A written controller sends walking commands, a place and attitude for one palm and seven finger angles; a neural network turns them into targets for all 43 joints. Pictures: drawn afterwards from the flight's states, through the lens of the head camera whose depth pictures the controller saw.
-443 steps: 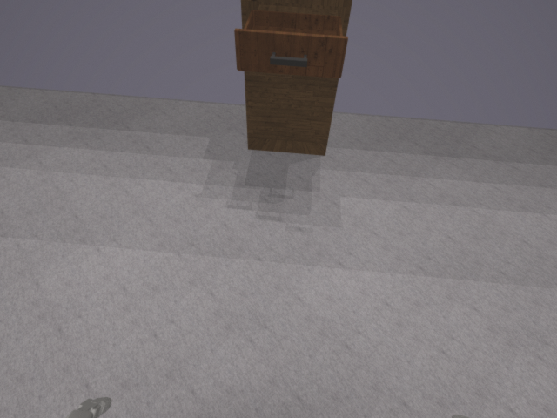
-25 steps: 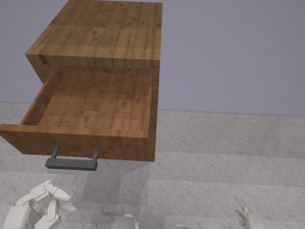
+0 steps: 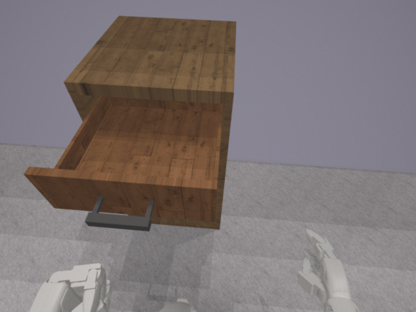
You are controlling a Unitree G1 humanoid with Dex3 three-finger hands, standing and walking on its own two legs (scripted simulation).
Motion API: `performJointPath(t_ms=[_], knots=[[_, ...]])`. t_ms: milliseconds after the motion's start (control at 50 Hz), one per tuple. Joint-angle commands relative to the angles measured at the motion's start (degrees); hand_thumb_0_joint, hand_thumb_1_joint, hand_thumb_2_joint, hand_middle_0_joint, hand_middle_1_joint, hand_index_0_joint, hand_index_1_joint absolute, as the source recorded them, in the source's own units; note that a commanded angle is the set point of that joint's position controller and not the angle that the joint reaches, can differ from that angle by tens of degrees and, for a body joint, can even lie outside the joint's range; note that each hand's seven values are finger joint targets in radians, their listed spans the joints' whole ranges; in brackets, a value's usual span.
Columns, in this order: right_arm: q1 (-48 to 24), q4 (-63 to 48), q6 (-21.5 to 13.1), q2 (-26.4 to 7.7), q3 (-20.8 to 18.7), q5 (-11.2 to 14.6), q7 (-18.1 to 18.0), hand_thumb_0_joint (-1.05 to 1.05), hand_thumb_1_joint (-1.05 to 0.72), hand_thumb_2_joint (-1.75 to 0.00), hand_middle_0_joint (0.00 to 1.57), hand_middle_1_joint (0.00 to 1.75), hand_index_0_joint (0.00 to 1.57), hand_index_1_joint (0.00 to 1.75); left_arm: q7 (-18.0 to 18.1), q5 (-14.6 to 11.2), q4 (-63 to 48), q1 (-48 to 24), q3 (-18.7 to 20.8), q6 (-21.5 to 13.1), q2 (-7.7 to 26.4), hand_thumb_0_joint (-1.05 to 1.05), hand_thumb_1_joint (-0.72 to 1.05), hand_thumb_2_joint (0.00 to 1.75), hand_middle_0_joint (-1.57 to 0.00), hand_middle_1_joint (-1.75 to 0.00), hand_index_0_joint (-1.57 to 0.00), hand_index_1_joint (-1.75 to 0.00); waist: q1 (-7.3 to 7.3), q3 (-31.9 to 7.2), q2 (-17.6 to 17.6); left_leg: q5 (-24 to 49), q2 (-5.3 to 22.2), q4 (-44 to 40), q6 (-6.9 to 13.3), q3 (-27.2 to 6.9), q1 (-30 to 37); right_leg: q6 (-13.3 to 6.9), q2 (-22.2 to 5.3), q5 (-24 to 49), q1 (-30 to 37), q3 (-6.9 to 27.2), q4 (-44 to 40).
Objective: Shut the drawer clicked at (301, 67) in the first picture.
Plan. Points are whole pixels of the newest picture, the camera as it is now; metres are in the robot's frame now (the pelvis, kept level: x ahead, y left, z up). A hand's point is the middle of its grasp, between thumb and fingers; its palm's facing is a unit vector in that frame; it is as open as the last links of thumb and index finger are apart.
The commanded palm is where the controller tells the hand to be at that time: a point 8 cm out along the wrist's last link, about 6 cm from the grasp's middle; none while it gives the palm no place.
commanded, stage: raise the hand and make a fist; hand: left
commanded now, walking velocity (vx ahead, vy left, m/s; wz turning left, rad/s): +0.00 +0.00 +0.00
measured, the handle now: (122, 212) +0.31 +0.22 -0.01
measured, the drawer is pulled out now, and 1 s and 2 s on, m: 0.27 0.27 0.27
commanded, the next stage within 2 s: bring the fist close to the handle in 0.48 s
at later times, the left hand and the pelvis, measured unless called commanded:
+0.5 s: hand (98, 304) +0.13 +0.17 +0.09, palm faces +0.06 -1.00 -0.04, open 3.3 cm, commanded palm +0.07 +0.22 +0.09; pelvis +0.00 +0.01 +0.00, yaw +0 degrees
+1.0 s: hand (120, 286) +0.16 +0.16 +0.04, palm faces +0.01 -1.00 -0.05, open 3.3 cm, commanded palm +0.12 +0.22 +0.05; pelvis +0.00 +0.00 -0.02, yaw -1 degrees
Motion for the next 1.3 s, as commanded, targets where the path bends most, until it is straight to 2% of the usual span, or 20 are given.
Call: performJointPath(t_ms=[0,60,80,160,220,320,340,460,560,660,780,800,860,920,940,1020,1100,1120,1140,1280], knots=[[-4.58,-10.27,-3.54,-6.8,-3.26,0.25,-0.08,0.0,-0.9,-0.9,0.2,0.3,0.2,0.3,1.86,-0.96,-15.72,4.99,4.42,-3.3,4.5,0.0,0.9,0.9,-1.4,-1.6,-1.4,-1.6,-0.12,-3.1,0.48,6.72,0.78,-11.18,-0.27,-4.08,7.96,2.02,-0.86,3.65,0.98,4.51,-10.99],[-4.42,-10.38,-3.89,-6.66,-3.08,0.18,0.51,0.0,-0.9,-0.9,0.2,0.3,0.2,0.3,3.11,-0.45,-16.33,7.49,3.0,-3.26,3.23,0.0,0.9,0.9,-1.4,-1.6,-1.4,-1.6,0.05,-2.44,1.51,6.49,0.79,-11.72,-0.47,-4.31,8.41,1.82,-0.69,3.44,0.48,3.7,-10.73],[-4.53,-10.42,-4.1,-6.93,-2.88,0.1,0.67,0.0,-0.9,-0.9,0.2,0.3,0.2,0.3,2.97,-0.3,-16.29,6.61,1.23,-3.34,2.29,0.0,0.9,0.9,-1.4,-1.6,-1.4,-1.6,-0.8,-1.59,0.75,6.0,0.68,-11.52,-0.36,-4.44,7.95,1.94,-0.71,3.14,-0.11,3.7,-10.78],[-4.19,-10.92,-4.19,-7.57,-3.09,0.03,0.98,0.0,-0.9,-0.9,0.2,0.3,0.2,0.3,2.95,1.14,-15.29,7.21,-1.37,-3.15,1.28,0.0,0.9,0.9,-1.4,-1.6,-1.4,-1.6,-1.42,-0.44,-1.44,3.87,0.71,-11.33,-0.28,-4.97,6.54,2.07,-0.66,1.51,-1.7,3.44,-10.11],[-4.32,-11.14,-3.96,-7.68,-3.42,-0.06,0.92,0.0,-0.9,-0.9,0.2,0.3,0.2,0.3,3.54,1.86,-16.34,7.91,0.57,-3.11,3.81,0.0,0.9,0.9,-1.4,-1.6,-1.4,-1.6,-0.56,-2.35,-1.32,4.36,0.59,-10.82,-0.3,-4.7,5.86,1.91,-0.78,1.61,-0.6,4.2,-9.79],[-3.69,-11.89,-3.16,-6.93,-3.68,-0.02,0.97,0.0,-0.9,-0.9,0.2,0.3,0.2,0.3,5.77,1.96,-19.74,9.81,1.71,-3.87,4.02,0.0,0.9,0.9,-1.4,-1.6,-1.4,-1.6,0.61,-4.84,1.55,7.03,0.84,-10.88,-0.76,-4.34,7.4,1.62,-0.46,3.77,-0.48,3.39,-8.2],[-3.61,-11.98,-3.08,-6.56,-3.59,-0.06,1.19,0.0,-0.9,-0.9,0.2,0.3,0.2,0.3,5.98,1.88,-19.51,11.1,0.41,-3.87,2.17,0.0,0.9,0.9,-1.4,-1.6,-1.4,-1.6,0.48,-3.98,1.76,6.97,0.78,-11.04,-0.86,-4.19,7.41,1.63,-0.46,3.65,-0.77,2.85,-8.03],[-3.16,-12.2,-3.03,-7.35,-3.55,-0.07,1.48,0.0,-0.9,-0.9,0.2,0.3,0.2,0.3,5.47,2.37,-18.83,9.47,-2.71,-3.56,0.94,0.0,0.9,0.9,-1.4,-1.6,-1.4,-1.6,-1.28,-2.3,-1.36,5.63,0.79,-10.29,-0.53,-5.01,5.97,2.0,-0.39,3.17,-2.33,2.93,-8.04],[-3.34,-12.42,-1.82,-6.95,-3.9,0.13,0.88,0.0,-0.9,-0.9,0.2,0.3,0.2,0.3,5.11,2.7,-18.13,11.05,0.95,-2.6,4.08,0.0,0.9,0.9,-1.4,-1.6,-1.4,-1.6,-0.33,-4.12,-2.57,6.51,0.56,-9.6,-0.42,-4.2,5.09,2.03,-0.61,4.38,-0.2,3.96,-8.24],[-2.8,-11.66,-1.71,-7.03,-3.58,-0.46,0.74,0.0,-0.9,-0.9,0.2,0.3,0.2,0.3,5.21,2.14,-15.47,6.48,-0.35,-4.5,1.61,0.0,0.9,0.9,-1.4,-1.6,-1.4,-1.6,-1.36,-1.98,-0.45,5.52,0.42,-8.03,-0.54,-4.43,4.16,1.95,-0.31,3.31,-4.24,3.46,-7.13],[-2.42,-11.02,-2.23,-7.64,-3.49,-1.0,0.88,0.0,-0.9,-0.9,0.2,0.3,0.2,0.3,4.34,2.39,-13.19,2.02,-1.24,-7.33,1.89,0.0,0.9,0.9,-1.4,-1.6,-1.4,-1.6,-1.98,-5.87,-0.78,5.93,0.34,-4.75,-0.33,-4.38,1.81,1.86,-0.56,3.49,-5.37,4.74,-5.02],[-2.35,-10.86,-2.06,-7.63,-3.71,-0.89,0.8,0.0,-0.9,-0.9,0.2,0.3,0.2,0.3,4.23,2.34,-12.53,1.34,-0.13,-7.34,2.92,0.0,0.9,0.9,-1.4,-1.6,-1.4,-1.6,-1.99,-6.27,-0.95,5.94,0.35,-4.11,-0.32,-4.11,1.15,1.94,-0.69,3.62,-5.28,5.41,-5.18],[-2.73,-10.65,-1.23,-7.6,-3.76,-0.86,0.6,0.0,-0.9,-0.9,0.2,0.3,0.2,0.3,4.28,2.35,-10.57,1.42,1.45,-6.5,3.61,0.0,0.9,0.9,-1.4,-1.6,-1.4,-1.6,-1.31,-6.97,0.07,6.61,0.32,-3.81,-0.44,-3.77,0.74,1.84,-0.74,4.62,-4.58,5.63,-4.7],[-3.11,-10.14,-0.24,-7.52,-3.93,-0.83,0.15,0.0,-0.9,-0.9,0.2,0.3,0.2,0.3,4.72,1.99,-8.86,1.24,3.9,-5.57,4.63,0.0,0.9,0.9,-1.4,-1.6,-1.4,-1.6,-0.65,-8.8,-1.21,8.93,0.28,-3.14,-0.35,-3.44,0.36,1.96,-0.73,7.48,-2.5,6.21,-4.51],[-3.07,-10.32,0.01,-7.31,-3.79,-0.9,0.21,0.0,-0.9,-0.9,0.2,0.3,0.2,0.3,4.64,1.68,-8.69,1.9,3.1,-5.38,3.26,0.0,0.9,0.9,-1.4,-1.6,-1.4,-1.6,-0.56,-9.34,-0.44,9.63,0.18,-3.05,-0.37,-3.23,0.41,1.98,-0.89,8.42,-1.98,6.11,-4.23],[-3.51,-9.03,0.18,-7.27,-3.93,-1.04,-0.07,0.0,-0.9,-0.9,0.2,0.3,0.2,0.3,4.96,1.02,-7.09,-0.92,4.21,-6.24,3.78,0.0,0.9,0.9,-1.4,-1.6,-1.4,-1.6,-1.05,-9.25,-1.44,10.88,0.3,-1.56,-0.36,-3.26,-0.92,2.33,-0.96,10.82,-2.34,6.73,-3.74],[-3.37,-7.83,-0.39,-7.57,-4.0,-1.31,0.17,0.0,-0.9,-0.9,0.2,0.3,0.2,0.3,3.8,0.76,-4.34,-2.88,2.97,-8.6,2.66,0.0,0.9,0.9,-1.4,-1.6,-1.4,-1.6,-2.0,-8.69,-1.24,10.35,0.31,0.13,-0.52,-3.37,-2.77,2.41,-1.2,10.74,-4.43,6.96,-2.44],[-3.67,-7.2,-0.36,-7.73,-4.12,-1.23,0.04,0.0,-0.9,-0.9,0.2,0.3,0.2,0.3,3.78,1.07,-2.73,-3.26,3.89,-9.0,3.7,0.0,0.9,0.9,-1.4,-1.6,-1.4,-1.6,-2.13,-8.2,-2.61,10.45,0.43,0.65,-0.42,-3.53,-3.54,2.38,-1.03,10.89,-4.92,7.13,-2.29],[-3.5,-7.42,-0.46,-7.77,-4.03,-1.38,0.16,0.0,-0.9,-0.9,0.2,0.3,0.2,0.3,3.33,0.92,-2.49,-2.93,3.08,-9.49,2.64,0.0,0.9,0.9,-1.4,-1.6,-1.4,-1.6,-2.02,-9.01,-2.09,10.27,0.36,1.0,-0.43,-3.39,-3.84,2.36,-1.16,10.66,-4.91,7.3,-1.82],[-3.53,-6.71,-0.54,-8.41,-3.92,-1.73,-0.05,0.0,-0.9,-0.9,0.2,0.3,0.2,0.3,3.35,0.45,-2.16,-10.05,4.57,-11.53,4.32,0.0,0.9,0.9,-1.4,-1.6,-1.4,-1.6,-2.51,-11.55,-0.43,7.6,0.51,3.42,-0.39,-3.31,-6.0,2.13,-1.08,6.01,-8.08,7.89,0.12]])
